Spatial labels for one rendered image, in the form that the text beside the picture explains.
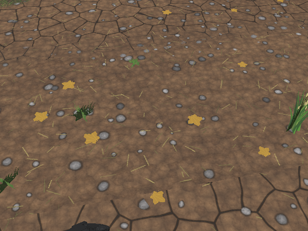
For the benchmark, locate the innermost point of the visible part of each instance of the robot left hand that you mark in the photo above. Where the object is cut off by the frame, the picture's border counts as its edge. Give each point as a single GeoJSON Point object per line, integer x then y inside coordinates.
{"type": "Point", "coordinates": [84, 226]}

